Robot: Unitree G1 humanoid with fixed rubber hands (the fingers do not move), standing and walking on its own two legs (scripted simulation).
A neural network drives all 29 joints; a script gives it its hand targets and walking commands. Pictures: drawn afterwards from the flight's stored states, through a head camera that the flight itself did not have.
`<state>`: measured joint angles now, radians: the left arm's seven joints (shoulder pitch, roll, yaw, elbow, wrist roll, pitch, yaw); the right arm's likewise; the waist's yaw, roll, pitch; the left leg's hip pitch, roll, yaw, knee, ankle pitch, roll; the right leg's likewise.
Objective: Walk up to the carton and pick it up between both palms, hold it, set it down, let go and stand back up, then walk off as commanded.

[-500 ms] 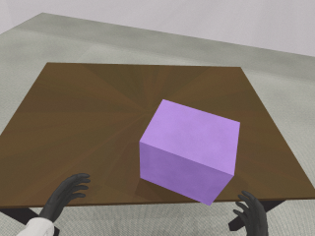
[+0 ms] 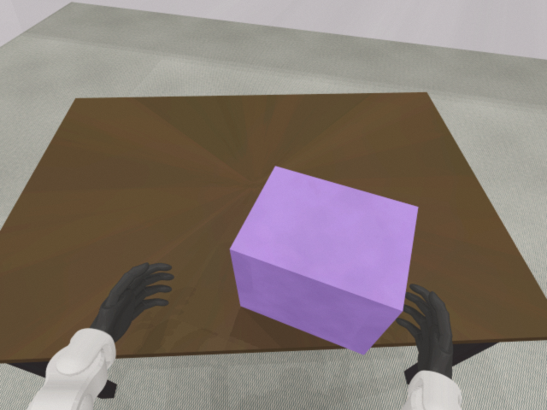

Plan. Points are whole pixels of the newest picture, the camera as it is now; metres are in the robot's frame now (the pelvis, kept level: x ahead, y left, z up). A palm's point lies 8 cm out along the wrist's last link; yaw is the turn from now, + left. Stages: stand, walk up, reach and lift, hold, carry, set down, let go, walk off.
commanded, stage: reach and lift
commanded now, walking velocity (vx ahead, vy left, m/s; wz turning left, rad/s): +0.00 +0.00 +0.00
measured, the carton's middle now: (320, 261) +0.35 -0.04 -0.03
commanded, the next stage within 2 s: none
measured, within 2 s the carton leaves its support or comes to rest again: neither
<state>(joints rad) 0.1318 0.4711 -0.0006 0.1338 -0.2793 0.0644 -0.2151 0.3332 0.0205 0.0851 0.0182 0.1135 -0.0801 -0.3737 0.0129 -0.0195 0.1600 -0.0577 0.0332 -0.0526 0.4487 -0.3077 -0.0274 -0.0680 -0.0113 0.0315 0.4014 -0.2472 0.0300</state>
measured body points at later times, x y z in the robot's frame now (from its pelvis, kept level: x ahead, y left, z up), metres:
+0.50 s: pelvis -0.03 +0.00 +0.00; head -0.02 +0.02 +0.45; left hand +0.33 +0.22 +0.09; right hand +0.25 -0.19 +0.07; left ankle -0.04 +0.14 -0.74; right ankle -0.02 -0.15 -0.74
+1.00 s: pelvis -0.01 +0.00 +0.01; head +0.02 +0.03 +0.45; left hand +0.40 +0.20 +0.11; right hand +0.30 -0.20 +0.09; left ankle -0.03 +0.14 -0.74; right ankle -0.01 -0.15 -0.74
